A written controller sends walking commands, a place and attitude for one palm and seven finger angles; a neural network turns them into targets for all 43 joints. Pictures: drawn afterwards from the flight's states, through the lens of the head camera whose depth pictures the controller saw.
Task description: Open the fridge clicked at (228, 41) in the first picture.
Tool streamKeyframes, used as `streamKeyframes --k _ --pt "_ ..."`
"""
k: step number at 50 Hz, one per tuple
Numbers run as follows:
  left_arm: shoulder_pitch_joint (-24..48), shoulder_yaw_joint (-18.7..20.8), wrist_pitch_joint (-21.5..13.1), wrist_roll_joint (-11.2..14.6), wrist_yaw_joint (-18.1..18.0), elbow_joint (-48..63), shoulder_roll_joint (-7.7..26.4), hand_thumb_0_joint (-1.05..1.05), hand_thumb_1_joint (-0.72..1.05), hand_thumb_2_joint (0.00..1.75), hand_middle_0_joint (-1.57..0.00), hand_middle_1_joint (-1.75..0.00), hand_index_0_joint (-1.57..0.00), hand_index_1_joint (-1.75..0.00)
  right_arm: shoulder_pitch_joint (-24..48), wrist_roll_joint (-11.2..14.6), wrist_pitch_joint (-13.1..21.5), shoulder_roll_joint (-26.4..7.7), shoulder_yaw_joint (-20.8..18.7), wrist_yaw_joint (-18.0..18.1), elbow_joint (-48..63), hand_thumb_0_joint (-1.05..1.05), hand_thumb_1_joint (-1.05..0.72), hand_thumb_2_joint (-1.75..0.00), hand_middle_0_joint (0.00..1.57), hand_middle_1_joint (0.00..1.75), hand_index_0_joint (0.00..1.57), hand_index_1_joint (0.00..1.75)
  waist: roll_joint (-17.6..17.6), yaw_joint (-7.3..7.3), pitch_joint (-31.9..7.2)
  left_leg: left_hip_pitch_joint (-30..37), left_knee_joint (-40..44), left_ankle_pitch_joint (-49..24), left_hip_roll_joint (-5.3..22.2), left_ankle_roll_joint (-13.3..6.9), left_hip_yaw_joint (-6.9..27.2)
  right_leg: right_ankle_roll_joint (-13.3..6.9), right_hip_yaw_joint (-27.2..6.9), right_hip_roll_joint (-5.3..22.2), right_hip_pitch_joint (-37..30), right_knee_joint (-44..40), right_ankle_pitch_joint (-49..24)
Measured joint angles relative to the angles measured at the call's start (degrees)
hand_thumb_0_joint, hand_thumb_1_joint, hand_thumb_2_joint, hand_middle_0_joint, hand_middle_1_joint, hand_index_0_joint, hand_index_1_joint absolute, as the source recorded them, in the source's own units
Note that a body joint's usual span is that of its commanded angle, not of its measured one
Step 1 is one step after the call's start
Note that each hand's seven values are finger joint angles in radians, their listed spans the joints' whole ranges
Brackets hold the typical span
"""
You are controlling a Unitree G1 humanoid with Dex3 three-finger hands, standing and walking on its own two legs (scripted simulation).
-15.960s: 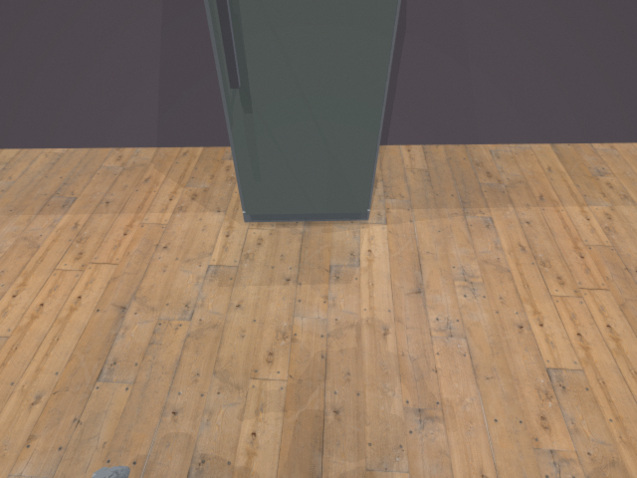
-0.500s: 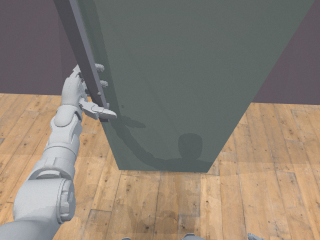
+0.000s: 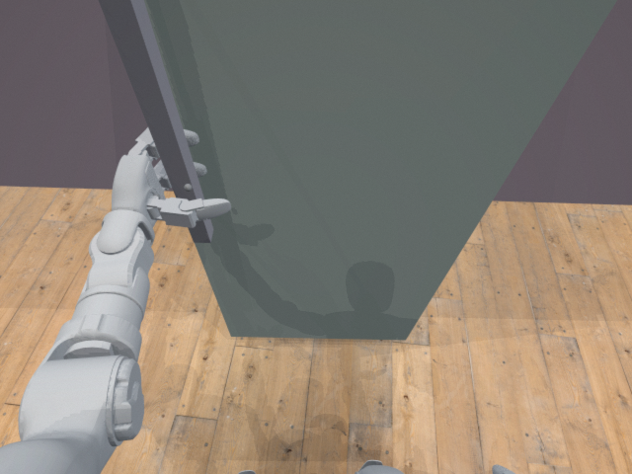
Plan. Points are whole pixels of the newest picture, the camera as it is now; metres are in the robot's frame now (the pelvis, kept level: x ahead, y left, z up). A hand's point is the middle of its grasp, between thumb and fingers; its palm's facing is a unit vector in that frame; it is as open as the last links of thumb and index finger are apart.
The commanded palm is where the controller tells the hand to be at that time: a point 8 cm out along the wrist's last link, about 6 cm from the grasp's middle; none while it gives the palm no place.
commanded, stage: grip the handle and tug to test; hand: left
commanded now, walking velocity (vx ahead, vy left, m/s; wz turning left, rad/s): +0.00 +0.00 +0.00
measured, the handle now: (170, 113) +0.51 +0.18 +0.17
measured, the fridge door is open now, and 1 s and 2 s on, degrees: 0 0 22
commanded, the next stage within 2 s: pull the door a little, standing still in 1.10 s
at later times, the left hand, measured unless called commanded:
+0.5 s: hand (191, 186) +0.45 +0.16 +0.10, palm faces +0.02 -1.00 +0.00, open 6.2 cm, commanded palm +0.42 +0.20 +0.10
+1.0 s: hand (192, 188) +0.45 +0.16 +0.10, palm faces +0.02 -1.00 -0.01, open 6.2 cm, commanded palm +0.40 +0.21 +0.10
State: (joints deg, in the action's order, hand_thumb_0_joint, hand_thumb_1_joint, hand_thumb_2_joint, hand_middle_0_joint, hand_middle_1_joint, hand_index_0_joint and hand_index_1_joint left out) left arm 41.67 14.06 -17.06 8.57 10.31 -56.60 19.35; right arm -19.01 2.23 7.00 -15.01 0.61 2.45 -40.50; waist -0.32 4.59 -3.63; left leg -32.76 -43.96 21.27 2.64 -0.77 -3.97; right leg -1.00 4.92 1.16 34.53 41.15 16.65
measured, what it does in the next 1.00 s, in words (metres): stands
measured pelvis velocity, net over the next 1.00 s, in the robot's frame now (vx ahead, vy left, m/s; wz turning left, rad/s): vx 0.01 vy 0.00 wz -0.02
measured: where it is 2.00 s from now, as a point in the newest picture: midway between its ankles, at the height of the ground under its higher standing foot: outside the picture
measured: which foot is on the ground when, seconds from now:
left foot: down 0.00-1.00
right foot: down 0.00-1.00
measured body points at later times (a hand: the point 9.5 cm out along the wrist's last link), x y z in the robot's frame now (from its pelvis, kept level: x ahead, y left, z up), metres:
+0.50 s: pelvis +0.00 +0.00 +0.00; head +0.06 +0.00 +0.45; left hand +0.44 +0.21 +0.10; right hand +0.08 -0.27 -0.11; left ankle +0.00 +0.11 -0.71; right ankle +0.04 -0.11 -0.71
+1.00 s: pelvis +0.01 +0.00 +0.01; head +0.06 +0.00 +0.45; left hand +0.44 +0.21 +0.10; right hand +0.09 -0.27 -0.11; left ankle +0.00 +0.11 -0.71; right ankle +0.04 -0.11 -0.71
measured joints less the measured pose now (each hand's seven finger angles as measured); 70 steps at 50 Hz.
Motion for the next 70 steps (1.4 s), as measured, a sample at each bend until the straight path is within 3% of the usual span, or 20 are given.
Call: streamKeyframes --k 17,38,51,60,70 --pt "-1.04 0.09 0.72 -0.03 -1.01 1.04 -0.73 0.00 0.62 0.78 -0.37 -1.32 -0.38 -1.34 0.52 -0.02 -0.20 0.37 0.23 -0.19 0.46 0.00 -0.90 -0.90 0.20 0.30 0.20 0.30 -0.18 -0.12 -0.14 1.19 0.67 -0.01 0.08 0.11 -0.11 -0.07 -0.17 -0.17 -1.02 -0.48 0.05" --pt "-1.80 -0.80 0.64 0.17 -2.53 2.20 -1.68 0.00 0.65 0.80 -0.33 -1.37 -0.33 -1.40 0.55 -0.08 -0.46 0.21 -0.27 -0.27 -0.25 0.00 -0.90 -0.90 0.20 0.30 0.20 0.30 -0.44 -0.65 -0.12 1.55 0.99 -0.02 0.00 0.35 0.28 -0.27 0.13 -0.15 -1.39 -0.53 0.35" --pt "-8.43 -0.07 3.16 1.01 -2.32 9.81 -2.01 0.00 0.67 0.77 -0.30 -1.38 -0.31 -1.40 0.52 0.19 -1.19 0.32 -0.50 -0.61 1.64 0.00 -0.90 -0.90 0.20 0.30 0.20 0.30 -0.59 -0.49 -0.82 4.32 3.04 0.20 0.46 0.42 -0.91 -0.19 -1.05 -0.84 -3.47 -2.30 0.23" --pt "-16.41 -2.05 5.18 1.41 -3.28 19.39 -4.80 0.00 0.68 0.72 -0.30 -1.37 -0.30 -1.39 0.77 0.42 -1.42 0.44 -1.10 -0.72 2.48 0.01 -0.90 -0.90 0.20 0.30 0.20 0.30 -1.04 -1.81 -1.11 7.81 5.12 0.38 0.37 0.41 -1.02 0.10 -1.17 -0.93 -6.95 -4.33 0.42" --pt "-18.29 -3.81 5.58 1.21 -2.33 21.38 -6.18 0.00 0.64 0.74 -0.32 -1.36 -0.33 -1.37 4.07 0.28 -1.73 1.01 -0.29 -0.20 2.63 0.01 -0.90 -0.90 0.20 0.30 0.20 0.30 -0.75 -3.09 -0.51 9.27 5.70 -0.23 -0.12 0.45 -0.33 0.01 -0.52 -0.45 -8.59 -4.58 0.30"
